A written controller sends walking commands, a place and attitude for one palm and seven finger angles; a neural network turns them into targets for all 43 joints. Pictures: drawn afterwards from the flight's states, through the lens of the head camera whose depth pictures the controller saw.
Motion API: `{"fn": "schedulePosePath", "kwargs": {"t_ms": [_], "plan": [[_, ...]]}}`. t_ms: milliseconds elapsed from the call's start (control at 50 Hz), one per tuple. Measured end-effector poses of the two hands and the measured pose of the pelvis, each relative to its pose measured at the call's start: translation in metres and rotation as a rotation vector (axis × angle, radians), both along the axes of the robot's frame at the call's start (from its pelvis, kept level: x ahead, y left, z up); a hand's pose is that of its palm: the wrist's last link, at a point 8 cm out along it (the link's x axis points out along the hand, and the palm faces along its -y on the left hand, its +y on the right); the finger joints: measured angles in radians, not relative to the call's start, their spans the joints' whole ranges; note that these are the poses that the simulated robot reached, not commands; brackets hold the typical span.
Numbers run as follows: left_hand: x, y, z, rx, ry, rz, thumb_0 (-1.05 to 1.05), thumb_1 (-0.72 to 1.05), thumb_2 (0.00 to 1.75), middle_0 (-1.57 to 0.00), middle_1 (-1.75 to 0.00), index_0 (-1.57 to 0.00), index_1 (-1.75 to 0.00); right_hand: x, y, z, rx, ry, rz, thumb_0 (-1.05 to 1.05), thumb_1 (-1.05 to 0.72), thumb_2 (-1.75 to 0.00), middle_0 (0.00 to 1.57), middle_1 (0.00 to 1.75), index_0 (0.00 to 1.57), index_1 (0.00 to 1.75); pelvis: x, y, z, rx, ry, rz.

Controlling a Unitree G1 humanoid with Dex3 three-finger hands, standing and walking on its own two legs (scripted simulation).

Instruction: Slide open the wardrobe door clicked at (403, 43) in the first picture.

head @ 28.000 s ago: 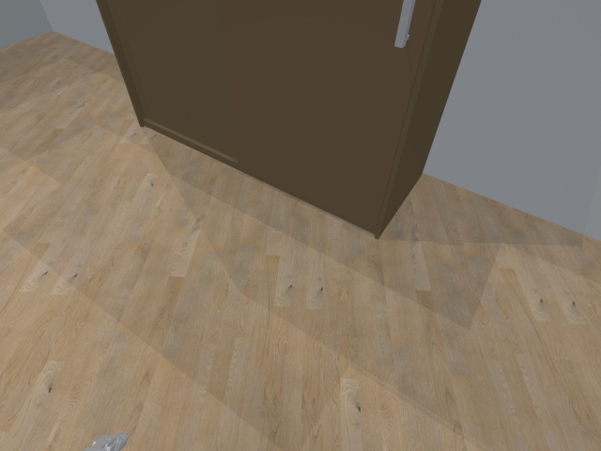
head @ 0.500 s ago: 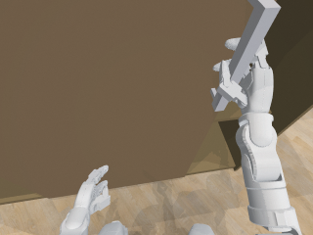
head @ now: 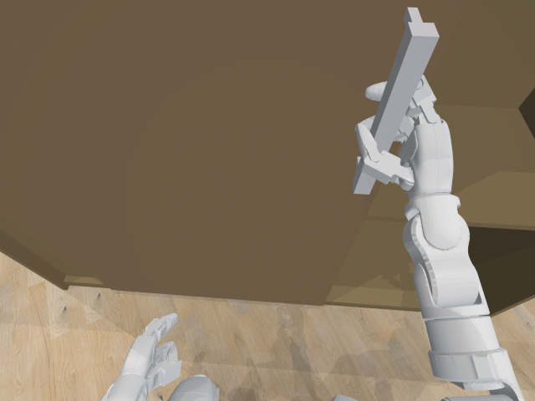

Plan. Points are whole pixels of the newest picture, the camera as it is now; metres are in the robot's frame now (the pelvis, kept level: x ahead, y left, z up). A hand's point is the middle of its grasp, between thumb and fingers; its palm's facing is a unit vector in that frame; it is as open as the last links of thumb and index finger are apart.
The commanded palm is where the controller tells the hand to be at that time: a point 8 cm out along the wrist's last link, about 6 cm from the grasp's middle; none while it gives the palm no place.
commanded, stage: step sideways, sliding the door along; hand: right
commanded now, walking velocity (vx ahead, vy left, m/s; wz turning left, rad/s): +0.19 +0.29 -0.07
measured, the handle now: (382, 117) +0.43 -0.13 +0.19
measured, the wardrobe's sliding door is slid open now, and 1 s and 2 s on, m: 0.56 0.69 0.68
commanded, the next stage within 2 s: stop walking and hold the door there in 0.94 s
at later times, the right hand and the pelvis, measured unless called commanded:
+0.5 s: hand (258, 144) +0.39 +0.02 +0.18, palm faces +0.14 +0.99 -0.06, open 6.4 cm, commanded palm +0.36 -0.01 +0.16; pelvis -0.03 +0.17 +0.00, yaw +0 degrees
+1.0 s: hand (247, 137) +0.40 +0.03 +0.18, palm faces +0.50 +0.87 -0.01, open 7.0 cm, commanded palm +0.36 +0.07 +0.16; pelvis +0.02 +0.33 +0.00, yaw -8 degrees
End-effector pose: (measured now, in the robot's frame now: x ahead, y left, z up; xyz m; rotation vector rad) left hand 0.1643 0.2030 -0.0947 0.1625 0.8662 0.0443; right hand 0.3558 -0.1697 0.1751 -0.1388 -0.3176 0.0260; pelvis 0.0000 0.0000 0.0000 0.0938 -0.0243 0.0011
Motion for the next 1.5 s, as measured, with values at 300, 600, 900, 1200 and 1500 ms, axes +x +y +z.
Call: {"fn": "schedulePosePath", "kwargs": {"t_ms": [300,600,900,1200,1500], "plan": [[-0.033,0.149,-0.023,0.127,0.072,0.081,0.01,0.91,0.89,-0.20,-0.30,-0.20,-0.30,0.007,0.113,-0.002,0.058,-0.016,-0.037,0.03,-0.65,-0.80,0.45,1.40,0.24,1.35,-0.015,0.100,-0.019,-0.075,0.008,-0.018],[-0.039,0.218,-0.012,0.029,0.091,-0.015,0.01,0.90,0.89,-0.20,-0.30,-0.21,-0.30,-0.002,0.148,0.004,0.073,0.080,-0.267,0.02,-0.73,-0.83,0.44,1.40,0.20,1.33,-0.028,0.222,-0.004,-0.003,-0.013,-0.023],[0.031,0.343,-0.016,0.188,0.076,-0.076,0.01,0.91,0.89,-0.20,-0.30,-0.20,-0.30,-0.004,0.166,-0.001,0.141,0.013,-0.502,0.02,-0.74,-0.85,0.41,1.40,0.10,1.27,0.009,0.307,-0.022,-0.033,-0.044,-0.153],[0.109,0.352,0.035,0.076,-0.085,-0.130,0.00,0.90,0.89,-0.20,-0.30,-0.21,-0.30,-0.005,0.163,0.004,-0.036,0.043,-0.622,-0.07,-0.63,-0.84,0.43,1.40,0.17,1.24,0.051,0.379,0.008,0.037,-0.013,-0.048],[0.073,0.489,-0.034,0.151,-0.028,0.096,0.01,0.91,0.89,-0.20,-0.30,-0.20,-0.30,-0.009,0.165,0.012,-0.170,0.120,-0.817,-0.18,-0.52,-0.83,0.45,1.40,0.26,1.30,0.081,0.408,-0.026,-0.104,-0.063,-0.036]]}}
